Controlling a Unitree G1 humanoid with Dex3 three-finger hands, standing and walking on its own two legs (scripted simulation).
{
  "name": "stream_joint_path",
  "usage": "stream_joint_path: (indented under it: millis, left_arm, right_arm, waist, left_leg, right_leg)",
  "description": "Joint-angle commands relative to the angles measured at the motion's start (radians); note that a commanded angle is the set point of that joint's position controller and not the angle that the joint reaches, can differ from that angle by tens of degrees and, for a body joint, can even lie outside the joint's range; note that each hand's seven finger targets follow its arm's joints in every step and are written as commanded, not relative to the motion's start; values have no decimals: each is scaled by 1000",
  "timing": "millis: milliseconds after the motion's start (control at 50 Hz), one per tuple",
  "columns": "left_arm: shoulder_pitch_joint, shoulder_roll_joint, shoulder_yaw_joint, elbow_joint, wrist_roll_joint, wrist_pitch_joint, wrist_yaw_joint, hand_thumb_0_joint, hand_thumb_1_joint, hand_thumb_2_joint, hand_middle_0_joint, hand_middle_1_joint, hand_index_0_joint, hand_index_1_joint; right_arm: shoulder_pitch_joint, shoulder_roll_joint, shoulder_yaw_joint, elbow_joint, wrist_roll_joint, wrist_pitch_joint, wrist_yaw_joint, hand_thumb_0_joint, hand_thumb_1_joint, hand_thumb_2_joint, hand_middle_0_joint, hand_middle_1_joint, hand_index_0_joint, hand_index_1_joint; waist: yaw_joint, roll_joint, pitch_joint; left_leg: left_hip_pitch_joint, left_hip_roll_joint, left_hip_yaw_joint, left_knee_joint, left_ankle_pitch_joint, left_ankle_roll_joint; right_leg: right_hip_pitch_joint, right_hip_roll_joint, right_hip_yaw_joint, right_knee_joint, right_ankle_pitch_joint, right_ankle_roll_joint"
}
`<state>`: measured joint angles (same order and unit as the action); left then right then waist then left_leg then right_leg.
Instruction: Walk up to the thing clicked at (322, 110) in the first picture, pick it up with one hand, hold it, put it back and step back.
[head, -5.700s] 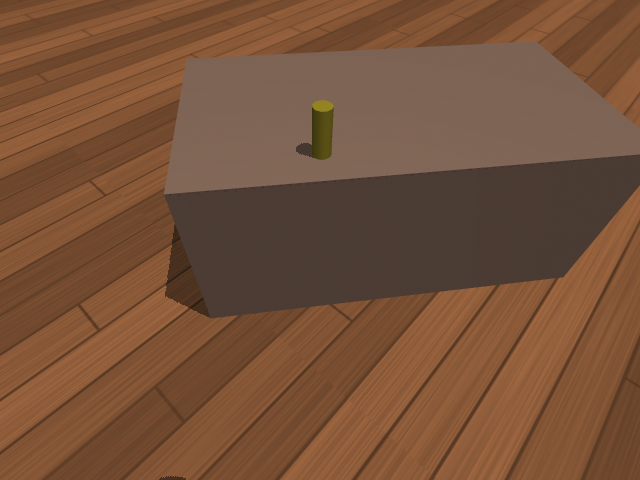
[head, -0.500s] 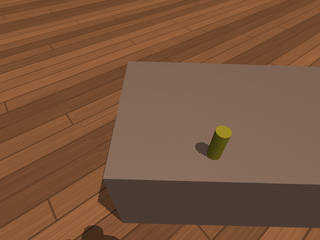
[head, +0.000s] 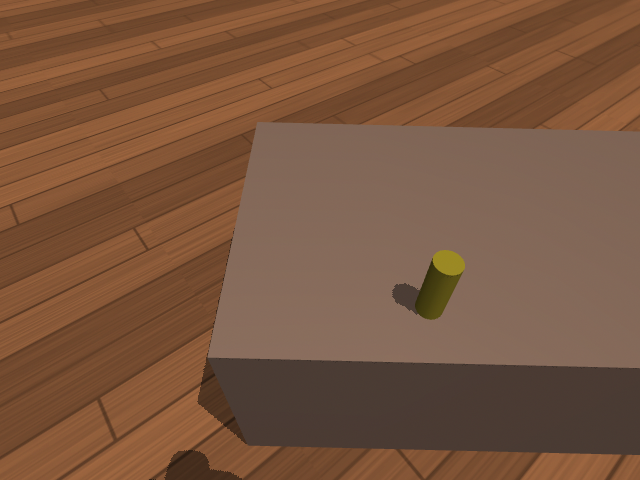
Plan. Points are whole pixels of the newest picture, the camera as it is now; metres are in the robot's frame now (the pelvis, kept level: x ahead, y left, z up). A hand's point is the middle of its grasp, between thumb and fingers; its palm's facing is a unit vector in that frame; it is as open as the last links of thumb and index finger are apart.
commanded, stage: stand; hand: right
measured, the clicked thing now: (437, 286) +0.46 -0.20 -0.11
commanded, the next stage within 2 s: rise first in 0.22 s
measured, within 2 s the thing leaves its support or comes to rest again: neither
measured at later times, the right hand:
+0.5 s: hand out of the picture +0.15 -0.24 -0.15, palm faces +0.15 +0.94 -0.30, open 10.0 cm
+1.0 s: hand out of the picture +0.16 -0.26 -0.12, palm faces +0.30 +0.89 -0.34, open 16.8 cm
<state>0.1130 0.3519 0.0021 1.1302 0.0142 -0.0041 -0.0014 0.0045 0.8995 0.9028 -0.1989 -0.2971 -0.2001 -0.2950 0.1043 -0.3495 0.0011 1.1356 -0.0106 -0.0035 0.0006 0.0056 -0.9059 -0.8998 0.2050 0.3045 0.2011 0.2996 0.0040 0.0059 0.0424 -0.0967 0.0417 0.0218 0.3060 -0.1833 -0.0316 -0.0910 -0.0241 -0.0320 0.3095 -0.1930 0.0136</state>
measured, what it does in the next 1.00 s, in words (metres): stands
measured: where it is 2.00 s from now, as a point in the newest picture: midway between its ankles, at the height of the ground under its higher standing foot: outside the picture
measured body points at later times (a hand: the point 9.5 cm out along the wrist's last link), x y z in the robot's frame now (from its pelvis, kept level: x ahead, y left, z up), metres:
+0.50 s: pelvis -0.02 +0.00 -0.01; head +0.04 +0.00 +0.43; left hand +0.15 +0.29 -0.12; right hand +0.14 -0.29 -0.13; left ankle -0.01 +0.14 -0.75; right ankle -0.02 -0.13 -0.75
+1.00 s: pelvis -0.01 +0.01 -0.02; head +0.02 +0.01 +0.43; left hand +0.15 +0.28 -0.11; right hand +0.14 -0.31 -0.09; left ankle -0.01 +0.14 -0.75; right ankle -0.02 -0.13 -0.75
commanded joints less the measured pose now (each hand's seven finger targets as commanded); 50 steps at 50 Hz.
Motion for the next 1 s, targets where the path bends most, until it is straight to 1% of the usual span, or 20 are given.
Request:
stream_joint_path:
  millis: [0,280,300,380,420,480,600,660,680,740,760,780,800,820,880,900,920,940,960,980]
  left_arm:
    - [-29,216,42,-57,-8,-24,9,0,899,900,-200,-300,-200,-300]
    - [-28,218,39,-60,-3,-27,11,0,819,820,-120,-220,-120,-220]
    - [-379,51,32,-411,-91,-134,19,0,739,740,-54,-140,-40,-140]
    - [-187,267,168,-346,-83,-124,62,0,419,420,-45,-59,-34,-71]
    - [-158,176,157,-289,-54,-135,57,0,259,260,-44,-59,-41,-62]
    - [129,144,208,-315,-55,-113,51,0,76,137,-38,-49,-62,-24]
    - [-53,78,181,-462,-30,-92,39,0,-302,117,-58,-66,-57,-68]
    - [-34,97,189,-489,-46,-100,65,0,-449,37,-61,-62,-75,-48]
    - [-36,90,188,-525,-19,-102,58,0,-397,103,-61,-66,-55,-72]
    - [-18,84,175,-549,-39,-112,83,0,-495,15,-61,-64,-80,-45]
    - [-43,94,183,-581,-12,-110,78,0,-495,88,-69,-71,-59,-81]
    - [-19,97,175,-579,-36,-115,90,0,-501,8,-62,-65,-79,-47]
    - [-28,88,178,-607,-9,-113,85,0,-516,88,-70,-72,-56,-87]
    - [7,88,175,-581,-33,-119,97,0,-502,8,-59,-63,-77,-45]
    - [35,43,157,-599,-7,-113,90,0,-529,88,-69,-70,-57,-83]
    - [67,78,173,-597,-31,-118,102,0,-496,8,-55,-61,-78,-37]
    - [51,48,158,-607,-4,-112,92,0,-530,84,-67,-67,-56,-78]
    - [94,72,171,-582,-31,-115,101,0,-494,4,-54,-61,-79,-36]
    - [51,22,140,-612,-5,-113,88,0,-522,82,-65,-64,-55,-75]
    - [88,59,160,-599,-31,-116,98,0,-493,2,-52,-58,-77,-32]
  right_arm:
    - [-33,-214,-33,-60,0,-26,-9,0,-900,-900,200,300,200,300]
    - [-31,-215,-38,-61,-1,-26,-9,0,-820,-820,120,220,120,220]
    - [-382,-25,-13,-412,77,-100,-23,0,-740,-740,64,140,59,140]
    - [-126,-208,-135,-222,69,-58,-56,0,-420,-420,62,46,59,46]
    - [-230,-138,-143,-273,70,-90,-47,0,-260,-260,59,48,57,48]
    - [131,-223,-269,-319,49,-77,-55,0,-82,-169,53,46,58,46]
    - [-74,-43,-242,-567,102,-69,-35,0,266,-105,55,51,56,51]
    - [30,-196,-281,-480,49,-69,-62,0,382,-77,38,57,52,57]
    - [-25,-58,-261,-615,86,-77,-51,0,349,-88,53,52,55,52]
    - [8,-195,-280,-550,46,-82,-74,0,438,-69,35,59,50,59]
    - [-40,-69,-276,-651,74,-80,-66,0,390,-78,53,52,55,52]
    - [3,-205,-289,-582,44,-84,-78,0,437,-65,38,58,51,58]
    - [-42,-80,-285,-689,65,-83,-71,0,408,-76,52,52,55,53]
    - [19,-217,-303,-600,39,-87,-85,0,450,-60,37,57,50,58]
    - [29,-68,-285,-707,55,-83,-75,0,431,-71,52,53,54,53]
    - [52,-215,-315,-620,38,-85,-86,0,455,-48,43,54,53,54]
    - [54,-65,-296,-712,56,-84,-76,0,460,-65,51,53,54,53]
    - [71,-198,-308,-625,40,-85,-83,0,471,-43,42,53,53,53]
    - [42,-48,-284,-747,60,-92,-72,0,465,-65,50,54,53,54]
    - [90,-201,-319,-630,39,-87,-84,0,462,-42,45,53,54,53]
  waist:
    - [-4,8,-65]
    - [-5,-5,-86]
    - [11,-83,-60]
    - [3,-16,-105]
    - [10,-18,-182]
    - [-14,4,-381]
    - [9,-45,-190]
    - [-21,-13,-263]
    - [1,-42,-223]
    - [-16,3,-278]
    - [-7,-30,-243]
    - [-17,16,-265]
    - [-12,-34,-249]
    - [-21,13,-262]
    - [-13,-37,-208]
    - [-6,7,-235]
    - [-14,-19,-204]
    - [-6,6,-215]
    - [-13,-32,-185]
    - [-16,-3,-216]
  left_leg:
    - [18,100,-68,-38,174,38]
    - [29,106,-71,-33,187,41]
    - [-117,-30,22,67,105,30]
    - [-183,-36,31,143,50,28]
    - [-229,-37,23,212,85,33]
    - [-66,-41,29,183,215,31]
    - [-249,-51,35,235,125,37]
    - [-177,-37,28,190,80,35]
    - [-247,-41,31,239,84,35]
    - [-166,-30,20,203,126,27]
    - [-230,-36,22,241,116,31]
    - [-172,-30,20,205,106,26]
    - [-230,-35,21,238,98,30]
    - [-169,-29,22,203,89,25]
    - [-234,-32,22,227,84,29]
    - [-177,-27,22,196,92,20]
    - [-225,-31,25,226,87,26]
    - [-186,-28,23,198,90,20]
    - [-238,-33,29,228,82,26]
    - [-182,-28,27,202,92,21]
  right_leg:
    - [3,-122,86,-48,181,-31]
    - [10,-123,84,-38,202,-31]
    - [-124,10,-6,58,113,-19]
    - [-170,13,5,126,69,-18]
    - [-207,11,15,202,121,-17]
    - [-84,16,-8,176,239,-19]
    - [-269,13,7,233,135,-16]
    - [-195,9,-3,187,101,-18]
    - [-268,13,8,242,90,-20]
    - [-182,14,-7,210,138,-21]
    - [-242,16,8,250,121,-23]
    - [-187,16,-6,211,117,-21]
    - [-235,18,5,246,105,-21]
    - [-185,17,-8,210,103,-20]
    - [-239,24,-2,239,88,-22]
    - [-185,22,-17,211,97,-22]
    - [-244,25,-3,239,89,-24]
    - [-185,23,-19,206,93,-22]
    - [-249,25,-3,240,85,-23]
    - [-194,22,-15,207,102,-21]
